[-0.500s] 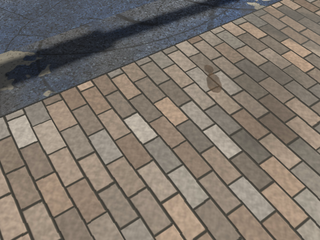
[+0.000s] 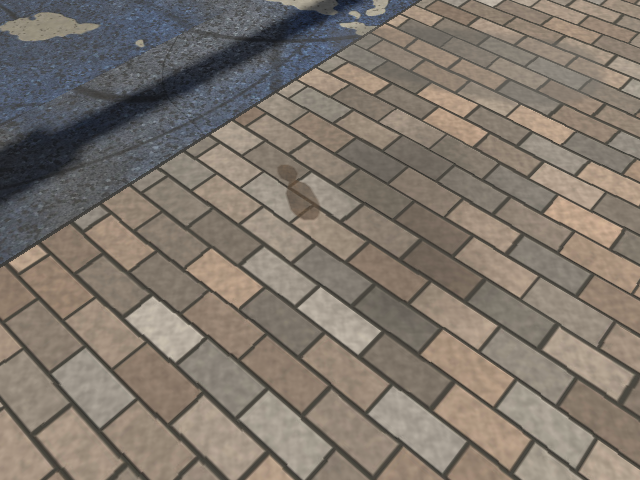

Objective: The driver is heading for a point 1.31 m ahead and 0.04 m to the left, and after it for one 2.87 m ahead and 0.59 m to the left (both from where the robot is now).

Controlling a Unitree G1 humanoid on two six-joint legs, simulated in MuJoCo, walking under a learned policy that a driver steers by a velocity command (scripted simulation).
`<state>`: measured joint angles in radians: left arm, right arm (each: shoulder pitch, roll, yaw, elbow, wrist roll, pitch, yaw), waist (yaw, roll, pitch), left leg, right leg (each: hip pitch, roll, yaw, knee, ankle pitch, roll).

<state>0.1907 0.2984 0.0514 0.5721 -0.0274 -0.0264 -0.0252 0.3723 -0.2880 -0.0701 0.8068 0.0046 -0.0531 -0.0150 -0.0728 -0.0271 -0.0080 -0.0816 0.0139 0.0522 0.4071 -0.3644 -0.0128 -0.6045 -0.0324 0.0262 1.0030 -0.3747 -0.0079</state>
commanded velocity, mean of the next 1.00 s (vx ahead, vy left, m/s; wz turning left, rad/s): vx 0.29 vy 0.00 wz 0.17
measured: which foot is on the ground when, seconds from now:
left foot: down 0.00-0.14, up 0.16-0.66, down 0.68-1.00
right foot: up 0.00-0.12, down 0.14-0.68, up 0.70-1.00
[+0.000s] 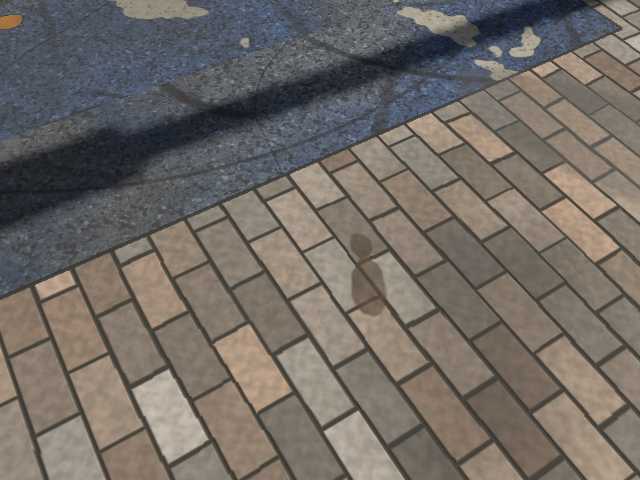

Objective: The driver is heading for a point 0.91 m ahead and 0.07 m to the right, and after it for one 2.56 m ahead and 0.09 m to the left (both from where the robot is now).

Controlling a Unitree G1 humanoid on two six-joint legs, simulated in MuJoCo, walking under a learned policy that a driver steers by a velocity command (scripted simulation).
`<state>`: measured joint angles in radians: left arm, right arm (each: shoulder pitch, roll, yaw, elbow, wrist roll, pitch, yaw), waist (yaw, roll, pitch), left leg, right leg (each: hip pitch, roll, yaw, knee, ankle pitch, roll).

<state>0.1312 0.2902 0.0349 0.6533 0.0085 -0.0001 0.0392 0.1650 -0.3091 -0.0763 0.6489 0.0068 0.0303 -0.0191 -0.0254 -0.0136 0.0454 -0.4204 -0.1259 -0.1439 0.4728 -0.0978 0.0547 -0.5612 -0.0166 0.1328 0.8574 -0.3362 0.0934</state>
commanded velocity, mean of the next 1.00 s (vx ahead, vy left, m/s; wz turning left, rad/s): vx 0.27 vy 0.00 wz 0.13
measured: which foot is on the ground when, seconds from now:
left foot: down 0.00-0.12, up 0.14-0.44, down 0.46-0.86, up 0.88-1.00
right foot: up 0.00-0.10, down 0.12-0.46, up 0.48-0.82, down 0.84-1.00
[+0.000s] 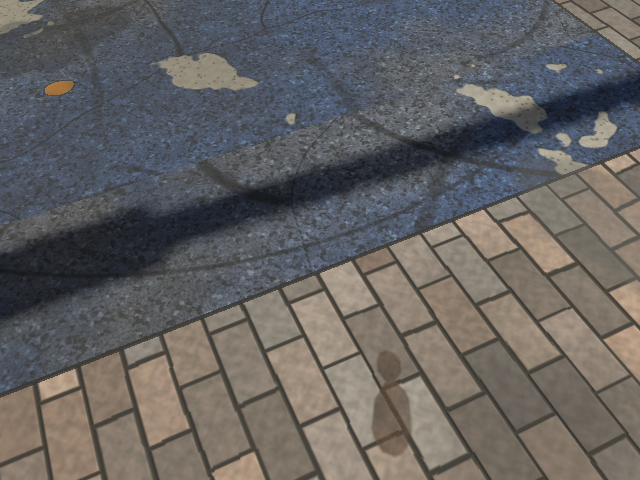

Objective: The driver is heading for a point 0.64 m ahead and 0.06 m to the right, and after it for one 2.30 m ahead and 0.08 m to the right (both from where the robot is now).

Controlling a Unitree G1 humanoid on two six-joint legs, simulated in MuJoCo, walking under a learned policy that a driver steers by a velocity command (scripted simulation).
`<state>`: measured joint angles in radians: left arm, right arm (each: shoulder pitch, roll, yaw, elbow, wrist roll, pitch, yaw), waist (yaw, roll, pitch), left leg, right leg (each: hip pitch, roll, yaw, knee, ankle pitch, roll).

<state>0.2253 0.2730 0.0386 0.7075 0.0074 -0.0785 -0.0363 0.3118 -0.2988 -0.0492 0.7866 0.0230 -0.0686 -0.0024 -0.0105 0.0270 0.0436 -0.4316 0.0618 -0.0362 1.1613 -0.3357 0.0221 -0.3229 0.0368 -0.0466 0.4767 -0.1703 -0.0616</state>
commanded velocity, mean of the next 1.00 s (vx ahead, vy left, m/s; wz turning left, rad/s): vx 0.11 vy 0.00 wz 0.00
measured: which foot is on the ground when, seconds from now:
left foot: up 0.00-0.30, down 0.32-1.00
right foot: down 0.00-0.34, up 0.36-0.54, down 0.56-1.00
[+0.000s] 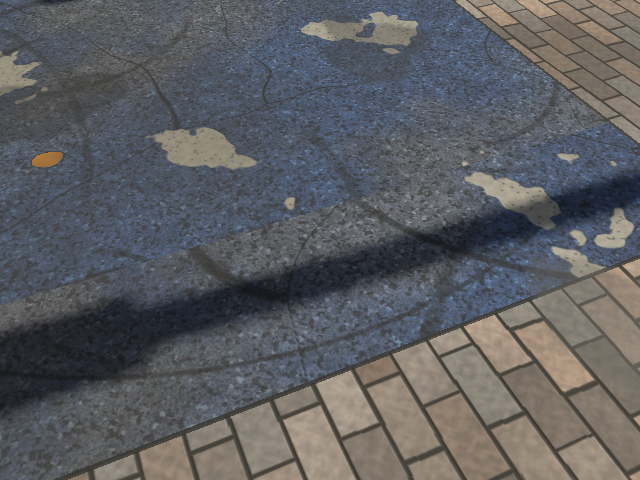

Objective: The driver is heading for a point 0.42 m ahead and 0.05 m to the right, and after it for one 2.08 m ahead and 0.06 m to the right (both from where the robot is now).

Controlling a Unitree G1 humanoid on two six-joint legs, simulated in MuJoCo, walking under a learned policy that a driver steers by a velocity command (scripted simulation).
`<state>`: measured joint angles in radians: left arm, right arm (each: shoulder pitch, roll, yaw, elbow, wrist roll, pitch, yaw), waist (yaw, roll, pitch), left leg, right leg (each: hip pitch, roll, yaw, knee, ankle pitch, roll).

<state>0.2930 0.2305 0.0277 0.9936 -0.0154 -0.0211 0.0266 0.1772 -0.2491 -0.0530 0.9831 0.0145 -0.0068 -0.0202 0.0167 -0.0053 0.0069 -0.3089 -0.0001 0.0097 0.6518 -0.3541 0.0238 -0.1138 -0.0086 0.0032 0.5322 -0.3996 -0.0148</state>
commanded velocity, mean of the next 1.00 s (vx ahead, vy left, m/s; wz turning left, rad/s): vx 0.29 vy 0.00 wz -0.13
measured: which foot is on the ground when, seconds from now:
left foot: down 0.00-0.60, up 0.62-1.00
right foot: down 0.00-0.10, up 0.12-0.58, down 0.60-1.00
